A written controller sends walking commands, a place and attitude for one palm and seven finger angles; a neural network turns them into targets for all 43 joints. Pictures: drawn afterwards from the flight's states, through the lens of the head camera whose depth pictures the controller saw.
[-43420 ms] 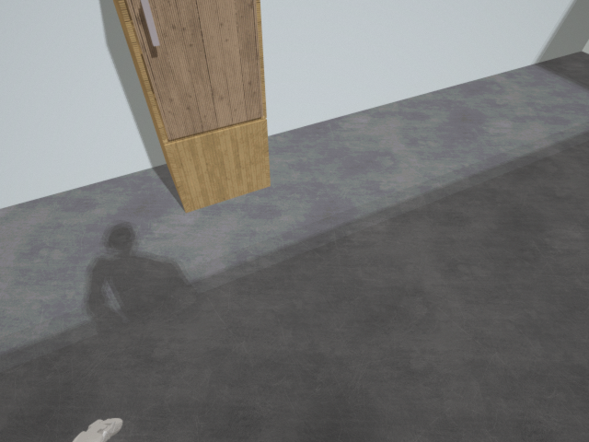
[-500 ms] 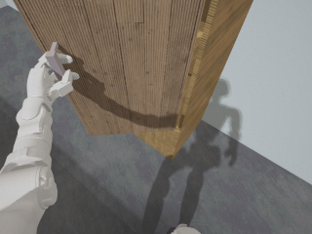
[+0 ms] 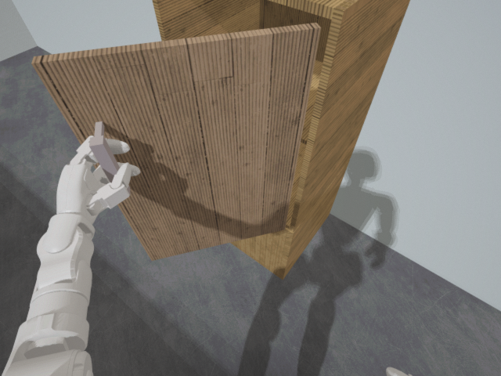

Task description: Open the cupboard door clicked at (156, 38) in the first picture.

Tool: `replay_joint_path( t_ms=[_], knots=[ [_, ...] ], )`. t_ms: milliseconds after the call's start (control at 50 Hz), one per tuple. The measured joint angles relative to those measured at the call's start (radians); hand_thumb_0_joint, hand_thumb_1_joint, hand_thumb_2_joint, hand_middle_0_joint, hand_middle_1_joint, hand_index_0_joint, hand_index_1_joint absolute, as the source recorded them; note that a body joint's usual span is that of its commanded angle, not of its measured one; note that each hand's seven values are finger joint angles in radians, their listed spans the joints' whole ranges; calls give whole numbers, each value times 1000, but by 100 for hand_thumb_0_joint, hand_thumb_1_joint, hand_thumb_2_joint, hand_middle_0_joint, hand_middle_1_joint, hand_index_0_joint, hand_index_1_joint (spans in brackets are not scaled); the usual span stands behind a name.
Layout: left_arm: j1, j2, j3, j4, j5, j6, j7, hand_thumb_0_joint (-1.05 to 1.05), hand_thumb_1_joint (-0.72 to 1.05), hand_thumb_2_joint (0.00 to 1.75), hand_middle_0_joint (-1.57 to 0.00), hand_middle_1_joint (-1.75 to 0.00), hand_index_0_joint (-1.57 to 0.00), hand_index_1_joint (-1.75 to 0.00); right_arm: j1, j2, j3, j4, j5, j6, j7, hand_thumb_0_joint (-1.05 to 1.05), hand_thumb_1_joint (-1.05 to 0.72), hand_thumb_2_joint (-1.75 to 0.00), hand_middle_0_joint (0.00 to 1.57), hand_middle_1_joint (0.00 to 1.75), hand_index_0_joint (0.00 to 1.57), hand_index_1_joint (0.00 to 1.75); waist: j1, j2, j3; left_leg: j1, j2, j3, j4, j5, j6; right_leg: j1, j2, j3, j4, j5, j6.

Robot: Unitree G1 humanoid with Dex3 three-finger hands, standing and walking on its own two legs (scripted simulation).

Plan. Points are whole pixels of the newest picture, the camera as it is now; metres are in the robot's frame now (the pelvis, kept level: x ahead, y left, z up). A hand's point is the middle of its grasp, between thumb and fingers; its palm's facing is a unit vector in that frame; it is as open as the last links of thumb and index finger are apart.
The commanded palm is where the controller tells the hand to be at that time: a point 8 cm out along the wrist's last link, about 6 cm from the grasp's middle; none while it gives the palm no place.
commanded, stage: pull the door open along its arc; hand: left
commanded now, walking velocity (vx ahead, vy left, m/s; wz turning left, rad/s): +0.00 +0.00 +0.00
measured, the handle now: (112, 161) +0.44 +0.24 +0.10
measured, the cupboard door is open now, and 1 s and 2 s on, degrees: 52 84 86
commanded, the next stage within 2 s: open thumb and fingers to let go in 0.64 s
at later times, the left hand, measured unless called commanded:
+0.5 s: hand (175, 253) +0.27 +0.11 +0.10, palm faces +0.49 -0.87 +0.01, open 5.7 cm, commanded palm +0.21 +0.13 +0.10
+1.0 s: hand (195, 271) +0.24 +0.08 +0.10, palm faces +0.48 -0.88 -0.01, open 7.2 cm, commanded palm +0.19 +0.11 +0.10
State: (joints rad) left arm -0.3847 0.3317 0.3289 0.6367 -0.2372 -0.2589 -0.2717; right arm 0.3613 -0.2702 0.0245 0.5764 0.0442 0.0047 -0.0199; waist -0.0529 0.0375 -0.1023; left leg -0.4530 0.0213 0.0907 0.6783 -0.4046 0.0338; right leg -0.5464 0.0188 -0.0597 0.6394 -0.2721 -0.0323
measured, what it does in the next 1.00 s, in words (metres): stands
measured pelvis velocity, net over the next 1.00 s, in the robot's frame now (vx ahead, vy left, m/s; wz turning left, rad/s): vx -0.02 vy -0.04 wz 0.08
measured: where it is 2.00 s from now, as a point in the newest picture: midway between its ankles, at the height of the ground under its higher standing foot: outside the picture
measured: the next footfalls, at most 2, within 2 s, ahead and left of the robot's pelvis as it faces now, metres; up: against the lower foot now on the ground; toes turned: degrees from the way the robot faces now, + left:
none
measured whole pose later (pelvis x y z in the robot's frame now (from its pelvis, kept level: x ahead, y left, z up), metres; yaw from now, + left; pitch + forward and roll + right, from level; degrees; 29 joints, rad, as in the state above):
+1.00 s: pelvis -0.02 -0.04 +0.01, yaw +4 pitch -1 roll +0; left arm 0.17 -0.09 -0.21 -0.11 0.05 0.02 0.54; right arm 0.14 -0.18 0.03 0.59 -0.05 0.07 -0.04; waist 0.03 0.06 -0.02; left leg -0.25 0.02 0.01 0.61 -0.35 -0.01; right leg -0.32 0.01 -0.14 0.59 -0.26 -0.08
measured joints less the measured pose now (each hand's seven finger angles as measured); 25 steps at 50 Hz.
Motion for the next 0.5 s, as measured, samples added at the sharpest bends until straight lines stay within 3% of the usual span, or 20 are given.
replay_joint_path(
  t_ms=[40,140,300,380,500],
  knots=[
    [44,-33,-20,-67,-6,19,24,1,74,76,-38,-135,-36,-135,-18,4,-1,-3,1,-7,0,0,-90,-90,21,30,20,30,12,-2,3,16,-2,-2,-5,2,0,15,-2,-2,-2,-1,0],
    [128,-180,-82,-251,15,61,276,2,72,78,-37,-135,-37,-132,-88,21,-9,5,-13,-44,13,1,-90,-90,20,30,20,30,40,-4,17,36,-10,-12,-18,14,-3,39,-11,-11,-10,4,0],
    [308,-343,-266,-529,166,171,640,1,73,80,-36,-134,-36,-132,-169,61,-8,-3,-61,-32,35,1,-90,-90,20,30,20,30,73,5,27,86,-21,-29,-45,29,-9,88,-22,-26,-19,0,-5],
    [426,-392,-371,-651,222,232,726,1,74,80,-34,-134,-36,-133,-184,79,0,-4,-74,-2,25,1,-90,-90,20,30,20,30,80,13,32,129,-22,-42,-57,29,-13,134,-22,-38,-27,-7,-8],
    [545,-431,-495,-755,280,276,789,2,74,79,-33,-134,-37,-134,-197,94,10,-1,-87,24,6,1,-90,-90,21,30,20,30,84,11,50,176,-20,-66,-57,26,-22,190,-22,-62,-29,-19,-17]
  ],
)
